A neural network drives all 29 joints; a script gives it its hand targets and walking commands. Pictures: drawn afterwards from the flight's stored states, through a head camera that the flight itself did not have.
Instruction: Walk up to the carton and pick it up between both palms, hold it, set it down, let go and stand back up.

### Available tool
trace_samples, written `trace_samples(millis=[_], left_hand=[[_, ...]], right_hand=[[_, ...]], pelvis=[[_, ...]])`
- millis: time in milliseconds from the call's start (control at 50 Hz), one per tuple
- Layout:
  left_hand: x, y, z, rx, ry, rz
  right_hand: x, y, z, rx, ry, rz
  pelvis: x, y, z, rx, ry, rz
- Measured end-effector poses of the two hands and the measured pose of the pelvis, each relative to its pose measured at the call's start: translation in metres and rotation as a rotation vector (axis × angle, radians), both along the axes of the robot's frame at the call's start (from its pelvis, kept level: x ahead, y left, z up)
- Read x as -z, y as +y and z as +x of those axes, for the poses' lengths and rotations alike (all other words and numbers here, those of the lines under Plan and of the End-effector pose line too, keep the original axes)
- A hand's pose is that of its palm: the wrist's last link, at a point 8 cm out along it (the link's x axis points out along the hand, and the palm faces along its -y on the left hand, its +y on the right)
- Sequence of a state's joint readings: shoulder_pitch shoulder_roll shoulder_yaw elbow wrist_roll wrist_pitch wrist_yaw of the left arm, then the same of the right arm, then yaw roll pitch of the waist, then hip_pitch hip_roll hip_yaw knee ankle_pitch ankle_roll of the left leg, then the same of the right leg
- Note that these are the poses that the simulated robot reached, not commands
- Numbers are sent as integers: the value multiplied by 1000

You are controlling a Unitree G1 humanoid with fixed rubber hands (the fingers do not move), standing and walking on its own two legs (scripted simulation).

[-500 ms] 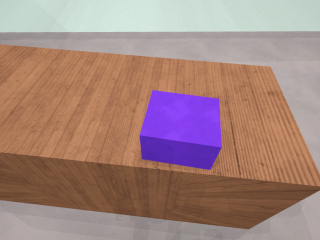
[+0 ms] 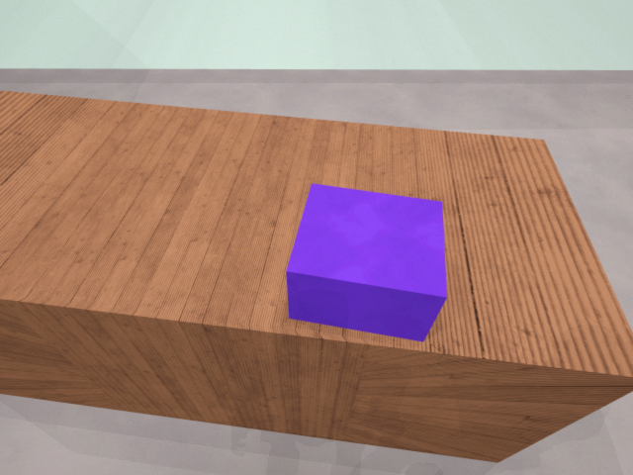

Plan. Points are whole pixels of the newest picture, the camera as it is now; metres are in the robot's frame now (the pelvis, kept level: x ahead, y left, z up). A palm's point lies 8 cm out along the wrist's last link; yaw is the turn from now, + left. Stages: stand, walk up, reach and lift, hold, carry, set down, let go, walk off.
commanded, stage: walk up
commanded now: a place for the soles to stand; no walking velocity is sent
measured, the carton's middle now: (365, 260) +0.47 -0.07 -0.05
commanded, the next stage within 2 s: reach and lift in 1.84 s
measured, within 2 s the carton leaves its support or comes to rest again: neither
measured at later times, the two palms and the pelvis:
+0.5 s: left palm out of the picture -0.01 +0.24 -0.14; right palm out of the picture +0.03 -0.20 -0.13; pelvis -0.01 +0.01 +0.00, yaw -1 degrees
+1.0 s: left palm out of the picture +0.02 +0.26 -0.14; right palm out of the picture +0.06 -0.19 -0.13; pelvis +0.00 +0.03 +0.00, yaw -1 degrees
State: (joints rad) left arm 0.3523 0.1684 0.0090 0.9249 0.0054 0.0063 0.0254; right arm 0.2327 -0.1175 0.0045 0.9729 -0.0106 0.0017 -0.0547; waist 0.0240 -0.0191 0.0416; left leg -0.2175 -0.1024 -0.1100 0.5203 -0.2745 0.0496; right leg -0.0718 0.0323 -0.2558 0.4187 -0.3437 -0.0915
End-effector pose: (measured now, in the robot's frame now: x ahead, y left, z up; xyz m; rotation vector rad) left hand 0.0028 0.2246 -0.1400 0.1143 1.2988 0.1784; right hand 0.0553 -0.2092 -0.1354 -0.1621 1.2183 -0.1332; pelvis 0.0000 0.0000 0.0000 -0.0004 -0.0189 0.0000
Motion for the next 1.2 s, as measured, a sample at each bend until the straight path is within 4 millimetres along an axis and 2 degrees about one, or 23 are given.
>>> trace_samples(millis=[340,480,740,920,1200], left_hand=[[2,7,-14,3,31,-12],[3,11,-14,23,31,-9],[4,25,10,41,-23,-2],[5,32,18,38,-27,2],[3,38,29,50,-37,5]], right_hand=[[-1,4,-21,17,35,-16],[-1,7,-22,26,26,-17],[-5,15,-8,31,-20,-21],[-5,20,4,32,-46,-24],[-1,26,5,40,-28,-22]], pelvis=[[-2,10,-4,3,-5,-6],[0,13,-7,10,-16,-9],[2,20,-4,16,-15,-12],[4,27,2,12,-15,-16],[4,35,6,17,-9,-28]])
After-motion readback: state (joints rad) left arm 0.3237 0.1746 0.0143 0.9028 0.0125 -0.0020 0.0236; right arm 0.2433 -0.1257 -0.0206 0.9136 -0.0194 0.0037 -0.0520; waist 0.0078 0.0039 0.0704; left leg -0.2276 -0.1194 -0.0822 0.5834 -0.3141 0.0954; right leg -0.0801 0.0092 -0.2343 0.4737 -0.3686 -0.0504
